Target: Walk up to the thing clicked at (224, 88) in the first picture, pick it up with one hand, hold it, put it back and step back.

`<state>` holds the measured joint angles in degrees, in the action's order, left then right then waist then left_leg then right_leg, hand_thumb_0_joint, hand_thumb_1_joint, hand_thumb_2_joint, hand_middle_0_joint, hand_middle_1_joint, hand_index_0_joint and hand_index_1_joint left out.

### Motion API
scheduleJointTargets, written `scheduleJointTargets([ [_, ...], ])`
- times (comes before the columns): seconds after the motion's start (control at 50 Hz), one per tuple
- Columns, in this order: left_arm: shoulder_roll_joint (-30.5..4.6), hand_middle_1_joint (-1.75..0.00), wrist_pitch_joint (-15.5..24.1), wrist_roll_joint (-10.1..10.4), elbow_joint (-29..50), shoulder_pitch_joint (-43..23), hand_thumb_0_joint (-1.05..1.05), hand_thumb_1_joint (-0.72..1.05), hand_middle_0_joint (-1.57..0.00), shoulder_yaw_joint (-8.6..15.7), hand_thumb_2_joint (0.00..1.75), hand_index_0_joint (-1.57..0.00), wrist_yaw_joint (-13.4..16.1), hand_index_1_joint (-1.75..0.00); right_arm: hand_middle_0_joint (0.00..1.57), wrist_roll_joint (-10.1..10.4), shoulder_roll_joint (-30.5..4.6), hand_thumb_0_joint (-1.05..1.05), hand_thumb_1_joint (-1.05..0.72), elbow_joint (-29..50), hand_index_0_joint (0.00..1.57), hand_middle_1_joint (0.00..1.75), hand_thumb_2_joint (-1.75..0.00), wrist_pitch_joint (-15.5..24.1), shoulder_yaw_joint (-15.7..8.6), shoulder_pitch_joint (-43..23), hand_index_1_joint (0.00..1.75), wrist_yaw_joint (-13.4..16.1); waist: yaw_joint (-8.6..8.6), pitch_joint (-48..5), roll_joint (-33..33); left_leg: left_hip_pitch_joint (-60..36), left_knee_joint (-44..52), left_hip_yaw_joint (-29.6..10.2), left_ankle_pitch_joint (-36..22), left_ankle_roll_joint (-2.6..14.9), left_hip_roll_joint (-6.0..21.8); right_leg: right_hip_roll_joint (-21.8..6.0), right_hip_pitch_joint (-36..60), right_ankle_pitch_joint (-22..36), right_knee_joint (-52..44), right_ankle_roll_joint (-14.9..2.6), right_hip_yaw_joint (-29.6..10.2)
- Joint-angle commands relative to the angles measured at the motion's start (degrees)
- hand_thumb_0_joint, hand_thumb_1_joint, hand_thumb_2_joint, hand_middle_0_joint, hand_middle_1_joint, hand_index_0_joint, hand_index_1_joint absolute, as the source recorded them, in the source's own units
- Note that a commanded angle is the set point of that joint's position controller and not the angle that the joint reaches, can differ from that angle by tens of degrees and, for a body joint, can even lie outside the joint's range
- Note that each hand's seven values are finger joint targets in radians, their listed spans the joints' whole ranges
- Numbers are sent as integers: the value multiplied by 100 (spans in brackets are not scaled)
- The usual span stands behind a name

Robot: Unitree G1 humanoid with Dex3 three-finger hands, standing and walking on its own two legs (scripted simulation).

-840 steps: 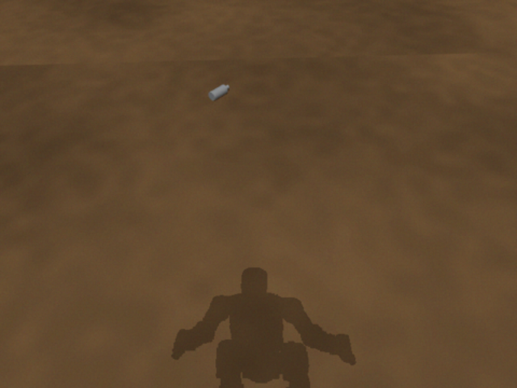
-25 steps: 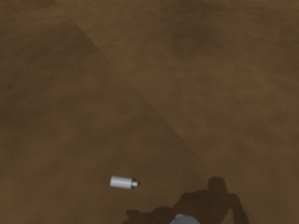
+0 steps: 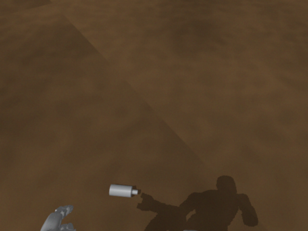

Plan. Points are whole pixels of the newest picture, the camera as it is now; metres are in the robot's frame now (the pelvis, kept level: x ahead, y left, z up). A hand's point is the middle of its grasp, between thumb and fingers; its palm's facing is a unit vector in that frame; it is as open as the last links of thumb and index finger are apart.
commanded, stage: walk up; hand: left
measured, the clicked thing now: (124, 190) +0.41 +0.20 -0.73
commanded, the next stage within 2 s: stand in 1.04 s
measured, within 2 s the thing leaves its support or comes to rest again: neither
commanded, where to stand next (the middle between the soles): +0.04 -0.02 m, yaw +2 degrees
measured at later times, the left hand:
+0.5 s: hand out of the picture +0.08 +0.25 -0.13, palm faces +0.03 -0.95 -0.32, open 7.4 cm
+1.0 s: hand out of the picture +0.06 +0.25 -0.14, palm faces +0.04 -0.95 -0.31, open 7.4 cm
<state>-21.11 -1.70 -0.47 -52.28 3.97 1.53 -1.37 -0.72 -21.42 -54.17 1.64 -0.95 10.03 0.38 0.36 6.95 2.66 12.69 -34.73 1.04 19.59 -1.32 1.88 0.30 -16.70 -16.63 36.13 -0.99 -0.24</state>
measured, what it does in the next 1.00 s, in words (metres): stands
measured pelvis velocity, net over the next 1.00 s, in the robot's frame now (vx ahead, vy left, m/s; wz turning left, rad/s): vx -0.01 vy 0.00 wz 0.03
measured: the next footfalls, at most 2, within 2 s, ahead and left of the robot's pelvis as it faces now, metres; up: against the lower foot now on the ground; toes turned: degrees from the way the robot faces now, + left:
none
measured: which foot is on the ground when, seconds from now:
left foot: down 0.00-1.00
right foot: down 0.00-1.00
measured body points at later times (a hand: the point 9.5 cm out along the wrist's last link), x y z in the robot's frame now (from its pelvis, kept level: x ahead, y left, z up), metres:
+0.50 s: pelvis -0.01 -0.01 +0.02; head +0.01 -0.01 +0.47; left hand +0.08 +0.30 -0.11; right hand +0.09 -0.31 -0.11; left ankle -0.01 +0.14 -0.73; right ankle +0.03 -0.11 -0.73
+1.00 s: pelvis -0.01 +0.00 +0.02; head +0.01 +0.00 +0.47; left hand +0.06 +0.30 -0.12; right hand +0.08 -0.31 -0.11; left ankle -0.01 +0.14 -0.73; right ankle +0.03 -0.11 -0.73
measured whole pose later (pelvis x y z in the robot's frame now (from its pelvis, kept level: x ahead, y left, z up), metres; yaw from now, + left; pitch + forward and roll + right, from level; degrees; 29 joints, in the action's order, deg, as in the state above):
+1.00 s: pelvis -0.01 +0.00 +0.02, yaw +2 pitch -2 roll +0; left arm -20.0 -1.2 -0.7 -63.2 5.9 2.5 -2.0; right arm -0.7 -20.6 -62.7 1.2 -0.2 7.6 0.1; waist -0.3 3.7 0.7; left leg 7.8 -20.7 -0.7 11.1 -1.7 1.8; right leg 0.2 -10.4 -8.7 20.7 -0.8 1.6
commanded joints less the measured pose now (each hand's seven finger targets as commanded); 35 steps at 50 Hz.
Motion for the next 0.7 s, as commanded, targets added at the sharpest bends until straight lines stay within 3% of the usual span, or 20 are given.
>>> scheduleJointTargets([
  [0.0,-1337,-30,204,9,159,-44,0,90,-20,364,90,-20,20,-30,20,90,-1309,0,-90,300,20,30,-90,139,-276,-162,30,104,-58,-1090,-652,142,740,-474,-1518,356,426,-754,1027,1816,-769,-435,-724],
  [0.02,-1297,-30,195,24,126,-96,0,90,-20,353,90,-20,15,-30,20,85,-1272,0,-90,251,20,30,-90,118,-250,-213,30,96,-74,-1001,-616,13,788,-463,-1207,326,388,-810,847,1588,-896,-456,-782],
  [0.1,-1224,-30,181,12,-41,-267,0,90,-20,291,90,-20,23,-30,20,56,-1283,0,-90,78,20,30,-90,95,-236,-224,30,89,-30,-877,-276,-164,995,-529,-1238,387,448,-760,696,1200,-1247,-368,-750],
  [0.2,-1219,-30,200,8,-250,-289,0,90,-20,300,90,-20,29,-30,20,77,-1268,0,-90,-99,20,30,-90,97,-206,-218,30,89,-3,-1056,-11,-402,1135,-446,-1525,356,455,-792,935,1519,-1460,-302,-717],
  [0.26,-1195,-30,188,17,-334,-343,0,90,-20,296,90,-20,27,-30,20,58,-1239,0,-90,-175,20,30,-90,69,-177,-318,30,74,-8,-832,5,-399,1308,-446,-1194,321,432,-794,747,978,-1765,-242,-748],
  [0.38,-1174,-30,177,5,-483,-311,0,90,-20,326,90,-20,19,-30,20,32,-1261,0,-90,-353,20,30,-90,75,-175,-348,30,68,-34,-762,-70,-367,1542,-498,-1026,311,462,-746,772,570,-1951,-194,-704],
  [0.44,-1145,-30,175,2,-555,-193,0,90,-20,342,90,-20,18,-30,20,30,-1234,0,-90,-388,20,30,-90,90,-163,-419,30,66,-89,-808,-145,-409,1595,-522,-1079,318,488,-727,798,544,-1961,-190,-662],
  [0.56,-1138,-30,187,-10,-610,-223,0,90,-20,349,90,-20,21,-30,20,28,-1238,0,-90,-443,20,30,-90,106,-148,-419,30,71,-81,-874,-193,-311,1687,-570,-1276,313,543,-730,1031,1034,-1882,-142,-570],
  [0.68,-1096,-30,163,-2,-677,-147,0,90,-20,333,90,-20,16,-30,20,22,-1230,0,-90,-482,20,30,-90,111,-153,-465,30,87,-102,-804,-355,-181,1825,-648,-1091,333,581,-692,1078,926,-1845,-123,-521],
])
